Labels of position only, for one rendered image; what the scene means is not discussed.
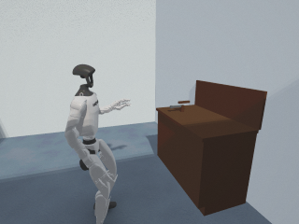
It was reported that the robot right hand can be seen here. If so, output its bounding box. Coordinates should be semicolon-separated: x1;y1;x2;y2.
89;163;115;190

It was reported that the robot right forearm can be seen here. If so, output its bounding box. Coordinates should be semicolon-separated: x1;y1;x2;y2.
65;130;96;168

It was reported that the tap lever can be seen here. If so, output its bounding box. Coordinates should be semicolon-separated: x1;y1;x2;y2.
169;105;182;108

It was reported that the right robot upper arm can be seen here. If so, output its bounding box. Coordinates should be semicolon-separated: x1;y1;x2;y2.
64;96;87;138

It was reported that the robot left forearm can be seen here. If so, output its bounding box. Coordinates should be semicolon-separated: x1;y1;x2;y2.
98;105;112;115

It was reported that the robot left thigh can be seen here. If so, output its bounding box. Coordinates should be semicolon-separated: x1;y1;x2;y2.
98;139;117;180

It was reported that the counter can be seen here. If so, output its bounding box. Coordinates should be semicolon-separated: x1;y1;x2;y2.
156;80;267;216

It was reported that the robot left hand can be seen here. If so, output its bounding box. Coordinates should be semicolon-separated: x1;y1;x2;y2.
111;98;132;110

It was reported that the robot left foot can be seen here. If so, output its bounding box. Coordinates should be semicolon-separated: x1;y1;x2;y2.
93;201;117;210

